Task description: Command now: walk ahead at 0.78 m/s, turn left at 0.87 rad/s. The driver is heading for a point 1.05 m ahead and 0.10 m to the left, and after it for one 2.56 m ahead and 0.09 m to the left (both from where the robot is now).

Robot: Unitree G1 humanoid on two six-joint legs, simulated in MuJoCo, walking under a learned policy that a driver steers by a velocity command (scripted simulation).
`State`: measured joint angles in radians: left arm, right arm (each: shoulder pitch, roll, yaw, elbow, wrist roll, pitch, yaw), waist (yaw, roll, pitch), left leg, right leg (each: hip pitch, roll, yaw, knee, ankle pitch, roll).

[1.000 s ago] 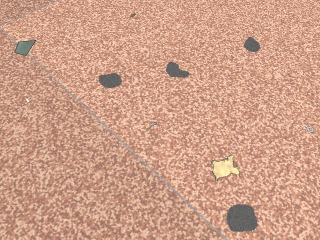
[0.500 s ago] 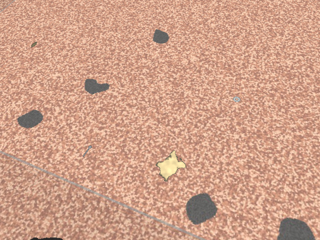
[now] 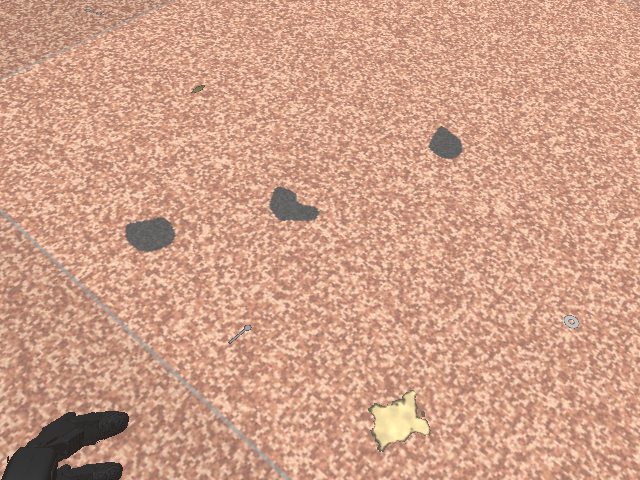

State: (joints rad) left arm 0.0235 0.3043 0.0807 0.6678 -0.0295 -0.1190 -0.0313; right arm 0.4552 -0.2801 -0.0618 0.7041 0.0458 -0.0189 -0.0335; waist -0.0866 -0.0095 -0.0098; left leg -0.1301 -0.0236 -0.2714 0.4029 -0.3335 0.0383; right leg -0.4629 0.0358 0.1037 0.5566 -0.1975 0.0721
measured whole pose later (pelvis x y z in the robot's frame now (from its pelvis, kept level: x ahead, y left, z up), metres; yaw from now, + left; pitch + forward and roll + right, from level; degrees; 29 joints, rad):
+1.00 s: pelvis +0.77 +0.23 -0.05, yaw +15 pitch -1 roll +2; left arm 0.15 0.28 0.04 0.69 -0.05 -0.06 -0.06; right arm 0.40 -0.27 -0.05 0.82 -0.02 -0.07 -0.04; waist 0.01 -0.04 0.04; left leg 0.16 -0.05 0.22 0.77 -0.46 -0.02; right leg -0.55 0.06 -0.10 0.67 -0.12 -0.16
